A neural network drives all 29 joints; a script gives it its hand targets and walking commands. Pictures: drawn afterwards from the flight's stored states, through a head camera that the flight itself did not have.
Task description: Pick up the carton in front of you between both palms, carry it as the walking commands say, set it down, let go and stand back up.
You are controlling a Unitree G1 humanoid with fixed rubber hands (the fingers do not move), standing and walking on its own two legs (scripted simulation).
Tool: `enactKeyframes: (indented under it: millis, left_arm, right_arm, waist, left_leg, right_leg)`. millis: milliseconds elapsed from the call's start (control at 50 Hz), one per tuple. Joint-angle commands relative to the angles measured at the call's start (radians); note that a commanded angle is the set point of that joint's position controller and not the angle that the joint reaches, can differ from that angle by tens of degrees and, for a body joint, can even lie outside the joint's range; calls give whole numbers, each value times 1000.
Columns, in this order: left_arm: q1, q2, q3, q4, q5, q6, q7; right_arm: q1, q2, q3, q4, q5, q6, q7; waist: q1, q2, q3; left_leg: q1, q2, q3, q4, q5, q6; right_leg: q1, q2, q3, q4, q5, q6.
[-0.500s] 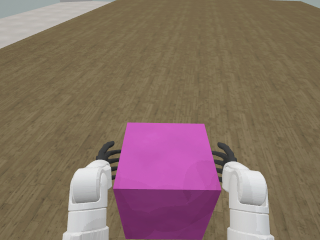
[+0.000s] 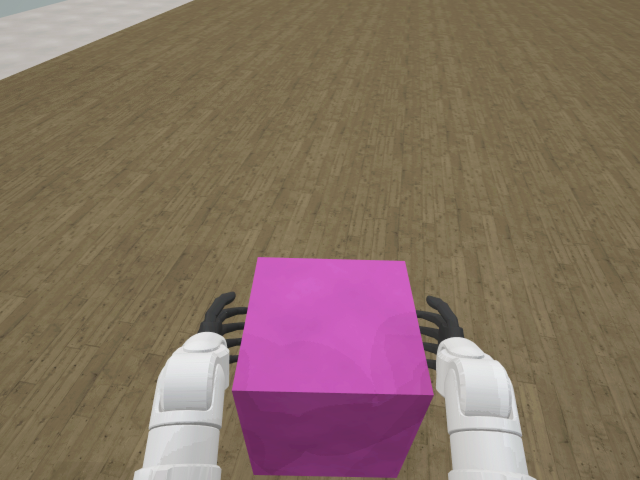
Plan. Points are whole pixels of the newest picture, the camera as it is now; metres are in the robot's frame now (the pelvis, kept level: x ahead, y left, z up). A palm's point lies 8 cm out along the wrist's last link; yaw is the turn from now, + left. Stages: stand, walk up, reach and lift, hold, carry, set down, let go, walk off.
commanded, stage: carry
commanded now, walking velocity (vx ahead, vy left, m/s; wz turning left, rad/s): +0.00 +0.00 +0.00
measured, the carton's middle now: (328, 369) +0.29 +0.00 -0.03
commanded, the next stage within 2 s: hold in 0.68 s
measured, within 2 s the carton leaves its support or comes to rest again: neither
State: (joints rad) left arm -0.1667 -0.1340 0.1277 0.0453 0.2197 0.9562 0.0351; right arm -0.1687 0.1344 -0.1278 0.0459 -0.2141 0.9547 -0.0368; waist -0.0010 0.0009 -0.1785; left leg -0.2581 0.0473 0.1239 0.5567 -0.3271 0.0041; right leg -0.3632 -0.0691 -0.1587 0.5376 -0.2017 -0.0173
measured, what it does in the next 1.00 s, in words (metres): stands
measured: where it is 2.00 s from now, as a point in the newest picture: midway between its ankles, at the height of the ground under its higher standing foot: outside the picture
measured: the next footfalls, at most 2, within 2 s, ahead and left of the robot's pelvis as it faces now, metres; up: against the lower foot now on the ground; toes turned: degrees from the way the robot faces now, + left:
none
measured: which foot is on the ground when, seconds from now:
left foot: down 0.00-1.00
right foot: down 0.00-1.00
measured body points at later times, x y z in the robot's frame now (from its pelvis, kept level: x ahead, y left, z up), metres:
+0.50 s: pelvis -0.02 +0.00 +0.00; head -0.05 +0.00 +0.45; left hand +0.29 +0.16 +0.04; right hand +0.29 -0.15 +0.04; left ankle -0.02 +0.11 -0.73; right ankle +0.05 -0.11 -0.73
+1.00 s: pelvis -0.02 +0.00 +0.01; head -0.05 -0.01 +0.46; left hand +0.27 +0.17 +0.04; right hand +0.29 -0.13 +0.04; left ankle -0.02 +0.11 -0.73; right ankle +0.05 -0.12 -0.73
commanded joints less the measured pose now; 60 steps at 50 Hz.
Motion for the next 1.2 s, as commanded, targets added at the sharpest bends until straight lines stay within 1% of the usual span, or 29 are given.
enactKeyframes:
  millis: [0,140,200,240,300,380,460,560,660,680,700,720,760,780,800,840,880,920,980,1180]
  left_arm:
    - [-501,-853,-533,-16,-276,-107,-236]
    - [-598,-894,-412,168,-190,-270,-256]
    - [-630,-926,-392,220,-174,-323,-264]
    - [-637,-941,-395,230,-173,-339,-266]
    - [-621,-951,-423,209,-187,-336,-266]
    - [-576,-942,-476,145,-221,-292,-259]
    - [-551,-911,-465,134,-214,-268,-254]
    - [-572,-918,-479,116,-227,-271,-254]
    - [-568,-917,-486,108,-230,-271,-252]
    - [-514,-965,-482,118,-230,-271,-270]
    - [-535,-939,-467,114,-214,-288,-270]
    - [-539,-946,-460,121,-198,-293,-274]
    - [-539,-955,-448,137,-196,-301,-274]
    - [-512,-946,-442,151,-185,-302,-270]
    - [-542,-952,-443,135,-190,-308,-271]
    - [-556,-955,-446,148,-198,-312,-273]
    - [-553,-947,-442,157,-197,-311,-276]
    - [-581,-948,-433,171,-194,-311,-281]
    - [-603,-951,-427,190,-197,-311,-290]
    - [-632,-959,-393,227,-181,-307,-298]
  right_arm:
    - [-494,870,534,-9,274,-103,233]
    - [-577,904,410,169,180,-265,246]
    - [-610,933,392,216,162,-318,253]
    - [-618,949,397,225,160,-334,254]
    - [-603,962,426,204,173,-331,254]
    - [-558,956,478,142,206,-286,247]
    - [-530,926,468,133,201,-262,243]
    - [-554,934,482,113,212,-265,245]
    - [-550,934,488,108,215,-266,244]
    - [-486,979,478,79,216,-254,258]
    - [-521,949,475,67,199,-264,261]
    - [-529,970,488,68,198,-264,266]
    - [-530,967,492,81,205,-270,269]
    - [-535,954,492,76,213,-272,277]
    - [-541,973,502,89,214,-275,276]
    - [-539,967,489,99,203,-280,271]
    - [-534,959,469,111,193,-279,270]
    - [-547,966,459,133,185,-280,271]
    - [-550,969,436,161,173,-279,272]
    - [-590,984,417,206,173,-275,283]
  waist:
    - [4,7,-132]
    - [4,3,-148]
    - [4,-1,-167]
    - [5,-3,-179]
    - [6,-4,-192]
    - [6,-5,-200]
    - [5,-4,-188]
    - [6,-4,-174]
    - [5,-3,-182]
    - [-3,54,-39]
    - [-4,44,-87]
    - [11,38,-55]
    - [7,31,-56]
    - [7,48,-51]
    - [16,23,-67]
    - [7,15,-62]
    - [-4,13,-40]
    - [-6,10,-30]
    - [-12,9,-12]
    - [-2,5,-16]
  left_leg:
    - [-41,105,-110,-131,97,20]
    - [-42,100,-113,-140,61,23]
    - [-36,98,-113,-136,62,25]
    - [-30,98,-112,-132,69,26]
    - [-22,98,-111,-125,85,26]
    - [-14,96,-108,-115,115,25]
    - [-16,96,-108,-111,129,25]
    - [-23,96,-109,-117,120,25]
    - [-17,96,-108,-115,126,26]
    - [-19,-108,-207,-203,245,35]
    - [-8,-91,-229,-209,195,43]
    - [-35,-92,-233,-220,188,44]
    - [13,-100,-241,-220,246,39]
    - [102,-105,-227,-220,250,40]
    - [70,-103,-236,-220,246,36]
    - [59,-103,-237,-228,242,33]
    - [99,-104,-229,-229,231,32]
    - [71,-104,-228,-237,176,30]
    - [49,-103,-228,-241,151,30]
    - [27,-111,-223,-244,134,33]
  right_leg:
    - [120,-95,117,-83,80,-6]
    - [120,-94,119,-96,49,0]
    - [129,-94,120,-97,55,0]
    - [136,-95,119,-95,64,0]
    - [145,-96,119,-91,86,-1]
    - [151,-98,118,-84,124,-1]
    - [143,-100,117,-81,136,-1]
    - [136,-99,116,-85,118,0]
    - [142,-99,115,-81,128,0]
    - [439,162,221,-97,215,-13]
    - [476,145,230,-100,188,-11]
    - [481,149,231,-104,193,-5]
    - [479,152,225,-115,230,0]
    - [415,150,234,-125,217,6]
    - [459,154,228,-131,207,5]
    - [486,155,226,-139,207,2]
    - [444,153,227,-148,187,2]
    - [457,153,225,-156,141,2]
    - [465,150,226,-162,121,0]
    - [498,137,232,-178,122,9]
